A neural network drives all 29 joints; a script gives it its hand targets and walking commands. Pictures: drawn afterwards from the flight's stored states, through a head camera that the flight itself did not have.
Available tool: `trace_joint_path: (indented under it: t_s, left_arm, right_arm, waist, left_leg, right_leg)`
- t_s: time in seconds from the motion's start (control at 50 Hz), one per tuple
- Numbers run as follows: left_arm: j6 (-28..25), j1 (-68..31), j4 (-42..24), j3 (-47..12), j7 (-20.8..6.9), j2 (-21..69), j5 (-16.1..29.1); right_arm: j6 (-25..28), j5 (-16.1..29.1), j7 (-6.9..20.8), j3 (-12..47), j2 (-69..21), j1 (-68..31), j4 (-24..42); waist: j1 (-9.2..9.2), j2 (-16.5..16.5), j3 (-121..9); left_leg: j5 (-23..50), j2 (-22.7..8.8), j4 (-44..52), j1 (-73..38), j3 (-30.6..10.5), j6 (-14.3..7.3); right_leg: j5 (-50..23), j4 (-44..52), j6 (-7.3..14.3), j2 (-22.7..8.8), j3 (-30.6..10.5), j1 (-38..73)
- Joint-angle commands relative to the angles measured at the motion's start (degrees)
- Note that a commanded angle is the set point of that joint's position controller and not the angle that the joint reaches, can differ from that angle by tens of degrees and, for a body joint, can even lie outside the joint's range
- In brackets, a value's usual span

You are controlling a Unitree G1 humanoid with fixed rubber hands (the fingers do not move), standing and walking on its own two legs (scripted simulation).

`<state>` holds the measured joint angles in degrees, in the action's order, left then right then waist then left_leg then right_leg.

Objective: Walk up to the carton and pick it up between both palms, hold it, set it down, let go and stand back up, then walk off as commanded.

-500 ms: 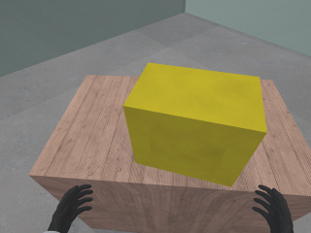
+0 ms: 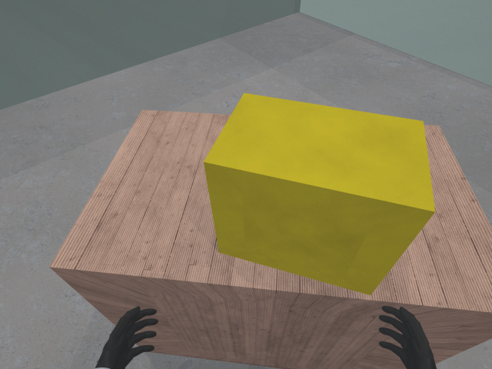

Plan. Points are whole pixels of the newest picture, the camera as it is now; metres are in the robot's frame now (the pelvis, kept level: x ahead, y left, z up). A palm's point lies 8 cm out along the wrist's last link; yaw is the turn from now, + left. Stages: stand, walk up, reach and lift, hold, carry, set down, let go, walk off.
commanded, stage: set down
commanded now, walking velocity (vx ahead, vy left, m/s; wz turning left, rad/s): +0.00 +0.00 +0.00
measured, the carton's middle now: (308, 195) +0.40 -0.08 +0.05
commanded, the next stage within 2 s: let go in 0.64 s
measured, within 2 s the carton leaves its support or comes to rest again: neither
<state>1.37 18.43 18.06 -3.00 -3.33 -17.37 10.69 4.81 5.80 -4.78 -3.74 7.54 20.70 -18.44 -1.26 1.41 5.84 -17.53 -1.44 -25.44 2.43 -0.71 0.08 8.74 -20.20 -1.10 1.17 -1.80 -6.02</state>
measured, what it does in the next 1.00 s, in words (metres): stands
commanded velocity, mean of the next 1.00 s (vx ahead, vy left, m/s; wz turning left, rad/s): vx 0.00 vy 0.00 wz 0.00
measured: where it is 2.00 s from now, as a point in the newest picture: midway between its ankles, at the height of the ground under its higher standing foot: outside the picture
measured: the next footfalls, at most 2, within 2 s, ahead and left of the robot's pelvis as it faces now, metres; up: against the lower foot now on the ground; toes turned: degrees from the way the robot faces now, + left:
none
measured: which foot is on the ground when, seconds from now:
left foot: down 0.00-1.00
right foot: down 0.00-1.00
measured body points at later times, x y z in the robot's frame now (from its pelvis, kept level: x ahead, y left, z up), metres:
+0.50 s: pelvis +0.00 +0.00 +0.00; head +0.00 +0.01 +0.45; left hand +0.16 +0.21 -0.09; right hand +0.16 -0.23 -0.09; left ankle -0.03 +0.11 -0.74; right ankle +0.03 -0.14 -0.74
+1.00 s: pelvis +0.00 -0.01 +0.00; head +0.00 +0.00 +0.45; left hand +0.16 +0.21 -0.09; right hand +0.16 -0.23 -0.09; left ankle -0.03 +0.11 -0.74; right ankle +0.03 -0.14 -0.74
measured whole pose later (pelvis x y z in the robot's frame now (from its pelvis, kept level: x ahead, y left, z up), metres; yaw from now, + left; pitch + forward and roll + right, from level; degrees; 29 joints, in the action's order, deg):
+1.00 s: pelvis +0.00 -0.01 +0.00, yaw -1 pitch -6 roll -1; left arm 8.1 11.9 28.4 -1.2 1.1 -10.0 -0.8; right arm 11.0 -1.6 1.5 -2.9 9.5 11.0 -41.0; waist -1.0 0.5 6.4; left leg -16.4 -1.2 -23.0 0.2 0.5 0.4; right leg 9.6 -21.8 -0.7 0.7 -2.0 -5.8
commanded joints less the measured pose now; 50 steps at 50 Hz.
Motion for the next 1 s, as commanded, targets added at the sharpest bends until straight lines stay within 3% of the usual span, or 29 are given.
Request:
trace_joint_path:
  t_s: [0.0, 0.04, 0.06, 0.1, 0.12, 0.14, 0.16, 0.18, 0.2, 0.22, 0.24, 0.26, 0.3, 0.36, 0.44, 0.46, 0.48, 0.52, 0.54, 0.64, 0.66, 0.68, 0.72, 0.76, 0.8, 0.84, 0.86, 0.88, 0.98]
  left_arm:
    - [-1.0, -4.5, -4.6, 3.3, 1.2, -5.1, -2.6]
    - [0.0, -5.5, -2.6, 3.2, 0.9, -3.6, -3.6]
    - [-0.9, -5.2, -5.0, 4.2, 0.4, -6.3, -2.1]
    - [-1.1, -6.4, -4.5, 3.9, 0.7, -4.0, -2.3]
    - [-0.6, -4.5, -2.6, 4.6, 0.4, -3.9, -2.7]
    - [-0.9, -5.1, -4.0, 4.1, 0.9, -2.7, -3.3]
    - [0.1, -6.4, -0.7, 3.7, 1.1, -1.9, -4.2]
    - [-1.0, -5.2, -1.6, 3.9, 0.9, -1.8, -2.4]
    - [-0.3, -4.8, 1.6, 3.8, 1.4, -1.2, -3.9]
    - [-0.1, -7.2, 1.2, 3.5, 1.6, -1.0, -3.4]
    - [0.9, -7.4, 2.2, 3.0, 1.6, -0.7, -4.4]
    - [-0.8, -8.6, 1.0, 4.1, 1.6, -2.4, -3.9]
    - [-0.5, -9.7, 1.1, 4.0, 1.9, -2.0, -4.8]
    - [2.0, -10.2, 4.0, 3.7, 3.6, 0.6, -8.6]
    - [3.0, -11.3, 2.0, 3.4, 4.2, 1.3, -9.7]
    - [2.7, -11.4, 0.7, 3.9, 4.3, -0.9, -8.6]
    - [3.7, -11.2, 3.0, 3.7, 4.9, 1.2, -9.8]
    - [3.8, -10.2, 2.3, 4.6, 4.6, 0.8, -10.4]
    - [4.0, -11.1, 0.9, 4.5, 4.8, 1.1, -11.0]
    - [4.6, -9.8, 2.0, 4.5, 4.3, 0.5, -11.5]
    - [3.8, -10.6, -0.3, 4.9, 4.1, 0.5, -10.7]
    - [3.4, -10.5, 0.3, 5.2, 3.8, -0.3, -10.5]
    - [5.1, -10.5, 3.5, 4.5, 3.8, 1.3, -11.2]
    - [4.9, -10.6, 1.7, 4.6, 4.3, 0.9, -12.5]
    - [5.2, -10.7, 2.4, 3.8, 4.1, 2.6, -12.1]
    - [5.0, -10.5, 1.8, 4.4, 3.9, 1.6, -11.7]
    - [4.5, -11.3, 0.7, 3.9, 4.0, 1.5, -10.8]
    - [4.1, -12.0, 0.6, 4.1, 4.3, 1.8, -10.6]
    - [5.1, -12.9, 2.2, 3.6, 5.1, 0.6, -11.9]
  right_arm:
    - [3.9, -1.7, 1.3, -2.3, 6.3, -4.5, -0.1]
    - [3.7, -2.6, 1.9, -1.8, 6.2, -6.5, -3.0]
    - [5.1, -2.7, 1.0, -1.6, 4.4, -4.6, 3.6]
    - [6.4, -3.7, 1.2, -2.6, 5.3, -6.1, 2.0]
    - [6.4, -4.2, 1.3, -0.4, 4.8, -5.8, 1.1]
    - [7.0, -4.7, 1.3, -2.1, 6.0, -6.4, -0.1]
    - [6.7, -5.4, 2.2, -2.9, 7.9, -8.5, -4.4]
    - [8.3, -4.8, 1.9, -1.0, 6.6, -6.0, -1.4]
    - [7.8, -4.9, 2.8, -1.2, 6.5, -7.7, -5.7]
    - [8.1, -5.4, 2.9, -1.6, 7.0, -9.9, -5.6]
    - [7.7, -5.2, 3.2, -0.8, 7.5, -10.6, -6.9]
    - [8.8, -6.1, 2.5, -2.1, 5.8, -9.5, -6.0]
    - [9.0, -5.4, 2.7, -1.2, 5.5, -10.7, -6.1]
    - [8.0, -6.3, 4.8, -1.3, 8.8, -13.9, -13.8]
    - [8.3, -6.2, 5.5, -1.9, 8.3, -14.6, -13.7]
    - [8.9, -6.1, 4.9, -1.4, 7.6, -14.0, -10.8]
    - [8.6, -6.7, 5.6, -1.7, 8.5, -14.2, -14.6]
    - [9.2, -7.1, 5.4, -1.5, 8.4, -13.1, -14.4]
    - [9.2, -7.1, 5.3, -1.6, 8.3, -13.7, -14.2]
    - [8.8, -7.3, 5.0, -0.8, 7.8, -12.4, -15.0]
    - [9.3, -7.7, 4.7, -0.8, 7.7, -12.3, -12.7]
    - [9.3, -6.8, 4.7, -0.8, 6.3, -12.3, -11.3]
    - [8.1, -7.3, 5.1, -0.3, 7.9, -12.8, -15.4]
    - [8.1, -7.3, 5.4, -1.0, 8.0, -13.8, -16.6]
    - [8.1, -7.2, 5.4, -1.1, 8.5, -14.5, -16.8]
    - [8.8, -6.6, 5.4, -0.6, 8.2, -14.1, -14.6]
    - [9.0, -7.1, 5.1, -1.5, 8.0, -14.4, -13.0]
    - [9.1, -6.9, 5.5, -1.2, 8.1, -14.6, -14.1]
    - [7.8, -7.2, 6.2, -0.9, 8.0, -15.7, -15.9]
  waist:
    - [0.90, 4.4, -2.5]
    - [0.17, 4.9, -1.9]
    - [0.30, 1.6, -3.6]
    - [0.86, 0.7, -5.7]
    - [-0.01, -0.6, -4.6]
    - [0.92, 0.3, -5.1]
    - [1.17, 0.2, -5.3]
    - [0.97, -2.1, -6.6]
    - [0.20, -1.1, -5.6]
    - [0.75, -0.7, -4.1]
    - [0.27, -1.5, -4.6]
    - [1.07, -3.8, -4.8]
    - [0.68, -3.4, -4.3]
    - [-0.77, 1.7, -2.9]
    - [-0.51, 1.5, -5.0]
    - [-0.46, 1.1, -5.8]
    - [-0.47, 1.8, -6.0]
    - [-0.43, 0.9, -7.1]
    - [-0.04, 2.8, -5.4]
    - [0.89, -1.3, -4.1]
    - [0.12, -1.6, -5.8]
    - [0.71, -2.6, -4.3]
    - [0.52, -2.2, -3.6]
    - [0.13, 0.0, -3.7]
    - [1.21, -0.8, -2.3]
    - [0.04, -2.0, -3.0]
    - [0.74, -2.8, -5.4]
    - [-0.25, -2.3, -5.6]
    - [0.31, -1.7, -3.5]
  left_leg:
    - [14.3, 1.2, 5.8, 6.3, 3.0, 5.1]
    - [13.6, 0.7, 6.7, 6.8, 3.0, 5.2]
    - [13.0, 1.5, 6.0, 7.8, 3.9, 4.5]
    - [14.6, 1.1, 6.4, 7.1, 3.3, 4.4]
    - [15.1, 1.7, 6.2, 5.7, 4.3, 4.1]
    - [16.6, 1.5, 6.0, 5.6, 3.7, 4.6]
    - [17.7, 1.5, 6.1, 3.9, 3.8, 4.7]
    - [19.8, 1.6, 5.4, 4.2, 4.1, 4.4]
    - [19.2, 1.3, 5.7, 4.0, 4.1, 4.6]
    - [17.2, 1.1, 6.0, 5.6, 3.8, 4.9]
    - [16.9, 1.4, 6.4, 4.2, 4.2, 5.0]
    - [15.1, 1.1, 6.0, 5.0, 4.1, 3.7]
    - [15.4, 1.4, 6.0, 5.0, 4.3, 3.5]
    - [13.4, 1.1, 7.4, 4.4, 4.0, 4.2]
    - [13.3, 1.3, 7.8, 5.1, 4.2, 4.0]
    - [12.9, 1.5, 6.8, 5.9, 4.7, 3.7]
    - [13.7, 1.4, 7.2, 4.9, 4.5, 4.1]
    - [16.1, 1.8, 6.8, 3.8, 4.5, 3.6]
    - [15.7, 2.0, 6.4, 4.0, 4.5, 3.7]
    - [15.5, 2.4, 6.1, 3.1, 5.1, 2.7]
    - [16.4, 2.3, 6.1, 2.5, 4.9, 2.9]
    - [15.6, 2.4, 5.7, 3.3, 5.1, 2.1]
    - [15.0, 2.2, 6.5, 3.6, 5.0, 2.2]
    - [15.7, 1.9, 6.7, 2.9, 4.7, 2.9]
    - [16.4, 1.8, 6.3, 3.2, 4.6, 3.0]
    - [15.7, 2.1, 6.7, 3.4, 4.8, 2.7]
    - [15.2, 2.0, 6.4, 4.1, 4.9, 2.4]
    - [15.6, 1.7, 7.2, 4.3, 4.9, 2.5]
    - [9.8, 1.8, 7.0, 6.1, 5.0, 1.7]
  right_leg:
    - [-3.7, 2.4, 4.4, 0.3, 1.1, 4.2]
    - [-2.8, 2.2, 4.7, 0.4, 1.1, 5.5]
    - [-4.5, 2.9, 3.8, -0.2, 0.7, 6.5]
    - [-5.9, 2.1, 3.2, 0.4, 1.2, 7.6]
    - [-7.0, 2.7, 3.3, 0.2, 0.7, 7.5]
    - [-7.9, 1.7, 3.4, 0.7, 1.3, 7.1]
    - [-7.9, 2.0, 3.3, 1.1, 1.8, 6.0]
    - [-9.6, 1.8, 3.2, 1.4, 1.6, 6.8]
    - [-7.8, 2.0, 3.6, 1.5, 2.1, 5.9]
    - [-6.1, 1.9, 3.4, 1.4, 2.5, 4.8]
    - [-5.0, 2.3, 3.5, 1.8, 2.3, 4.6]
    - [-5.3, 2.0, 2.9, 0.9, 2.1, 4.6]
    - [-6.0, 1.7, 2.7, 1.1, 2.1, 5.1]
    - [-1.5, 2.1, 3.7, 2.0, 2.7, 4.0]
    - [-2.8, 1.6, 3.5, 1.7, 2.7, 5.5]
    - [-4.0, 1.1, 3.0, 0.9, 1.9, 6.9]
    - [-3.7, 1.0, 3.5, 1.6, 2.4, 6.1]
    - [-6.4, 1.4, 3.2, 0.9, 1.7, 8.0]
    - [-5.6, 1.1, 3.0, 1.0, 2.1, 6.5]
    - [-7.2, 1.7, 2.4, -0.1, 1.5, 6.7]
    - [-8.2, 1.6, 2.0, 0.0, 1.2, 6.6]
    - [-8.4, 1.8, 1.7, -0.4, 1.0, 5.6]
    - [-6.9, 1.8, 2.1, -0.2, 1.4, 6.0]
    - [-6.1, 1.6, 2.3, 0.1, 1.7, 5.6]
    - [-6.4, 1.7, 2.4, 0.3, 2.1, 4.9]
    - [-6.3, 1.6, 2.0, 0.3, 2.4, 6.8]
    - [-6.1, 1.6, 2.3, -0.1, 2.0, 7.0]
    - [-5.9, 1.5, 2.2, 0.4, 2.3, 7.4]
    - [-1.4, 1.4, 2.5, -0.1, 2.5, 5.2]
